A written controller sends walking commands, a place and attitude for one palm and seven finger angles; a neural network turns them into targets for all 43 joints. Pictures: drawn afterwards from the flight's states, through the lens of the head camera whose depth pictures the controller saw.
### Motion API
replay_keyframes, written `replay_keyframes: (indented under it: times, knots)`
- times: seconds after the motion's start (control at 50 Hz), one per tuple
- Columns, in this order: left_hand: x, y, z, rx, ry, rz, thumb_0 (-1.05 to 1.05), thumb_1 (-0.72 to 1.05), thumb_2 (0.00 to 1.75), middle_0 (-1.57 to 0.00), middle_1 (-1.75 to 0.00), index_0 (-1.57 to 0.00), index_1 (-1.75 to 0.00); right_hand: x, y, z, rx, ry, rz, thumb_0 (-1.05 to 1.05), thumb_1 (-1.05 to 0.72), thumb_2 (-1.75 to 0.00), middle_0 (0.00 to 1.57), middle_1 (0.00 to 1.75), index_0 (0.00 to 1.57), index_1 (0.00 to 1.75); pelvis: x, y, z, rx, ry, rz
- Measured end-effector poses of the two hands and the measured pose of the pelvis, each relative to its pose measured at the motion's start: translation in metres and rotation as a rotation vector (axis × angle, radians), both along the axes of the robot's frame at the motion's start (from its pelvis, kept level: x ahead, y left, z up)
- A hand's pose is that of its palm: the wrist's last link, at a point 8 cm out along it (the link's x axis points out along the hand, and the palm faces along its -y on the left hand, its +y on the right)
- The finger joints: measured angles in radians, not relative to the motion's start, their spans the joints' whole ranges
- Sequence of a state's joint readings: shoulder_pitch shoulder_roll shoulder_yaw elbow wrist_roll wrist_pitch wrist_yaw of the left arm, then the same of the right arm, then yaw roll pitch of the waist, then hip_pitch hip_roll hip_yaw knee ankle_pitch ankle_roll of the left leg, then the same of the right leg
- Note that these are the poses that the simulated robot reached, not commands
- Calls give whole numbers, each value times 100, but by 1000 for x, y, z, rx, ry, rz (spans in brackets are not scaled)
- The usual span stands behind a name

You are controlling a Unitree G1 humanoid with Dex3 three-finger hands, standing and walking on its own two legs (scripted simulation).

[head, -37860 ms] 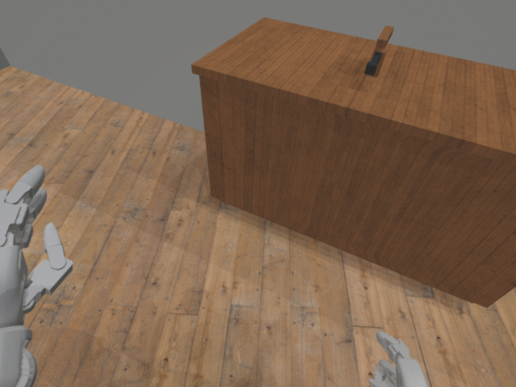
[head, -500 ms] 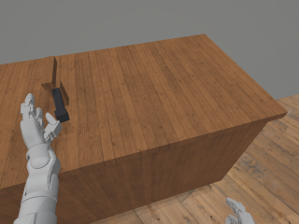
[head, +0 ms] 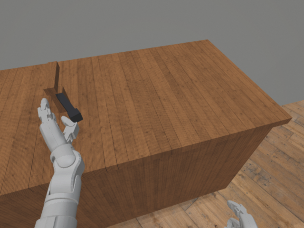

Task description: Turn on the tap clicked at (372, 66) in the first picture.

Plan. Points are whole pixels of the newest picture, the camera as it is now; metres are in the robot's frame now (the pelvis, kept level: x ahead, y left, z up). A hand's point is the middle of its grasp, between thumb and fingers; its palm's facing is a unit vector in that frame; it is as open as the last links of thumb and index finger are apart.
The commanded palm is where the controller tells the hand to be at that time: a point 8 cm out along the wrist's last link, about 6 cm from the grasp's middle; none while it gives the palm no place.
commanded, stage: push the lever round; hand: left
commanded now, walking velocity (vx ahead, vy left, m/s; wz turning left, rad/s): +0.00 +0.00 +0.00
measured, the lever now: (75, 116) +0.38 +0.24 +0.10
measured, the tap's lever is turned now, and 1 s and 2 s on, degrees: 24 53 80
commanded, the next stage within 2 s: lift the hand up off the lever in 1.90 s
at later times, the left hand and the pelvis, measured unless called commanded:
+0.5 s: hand (87, 119) +0.37 +0.20 +0.10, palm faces +0.72 -0.70 -0.05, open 7.7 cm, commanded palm +0.32 +0.22 +0.09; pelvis -0.01 -0.01 +0.00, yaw +1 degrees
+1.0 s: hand (100, 110) +0.41 +0.18 +0.09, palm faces +0.78 -0.61 -0.09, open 7.6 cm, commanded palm +0.35 +0.19 +0.09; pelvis +0.00 -0.02 -0.01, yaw +1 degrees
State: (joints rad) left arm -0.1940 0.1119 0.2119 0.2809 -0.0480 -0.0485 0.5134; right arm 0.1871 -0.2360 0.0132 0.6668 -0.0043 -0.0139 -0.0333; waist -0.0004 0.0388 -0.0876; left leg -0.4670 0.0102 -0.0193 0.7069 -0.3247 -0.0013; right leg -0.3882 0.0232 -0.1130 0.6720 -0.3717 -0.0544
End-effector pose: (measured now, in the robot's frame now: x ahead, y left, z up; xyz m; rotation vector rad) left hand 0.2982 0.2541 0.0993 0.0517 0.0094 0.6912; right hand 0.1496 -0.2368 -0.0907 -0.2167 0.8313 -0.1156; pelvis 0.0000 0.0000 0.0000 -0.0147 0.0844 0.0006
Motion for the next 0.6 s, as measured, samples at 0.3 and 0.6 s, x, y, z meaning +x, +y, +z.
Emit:
replay_keyframes:
  times: [0.3,0.6]
  knots:
    - [10,-17,1,-12,17,69,1,91,91,-15,-15,-15,-15,-2,-2,-4,-1,32,2,1,-91,-90,20,30,20,30,-5,-4,-1,-1,6,9]
    - [26,-36,1,-27,36,130,1,91,91,-15,-15,-15,-15,-17,-7,-12,8,84,-8,1,-91,-90,20,30,20,30,-8,-9,-2,1,18,13]
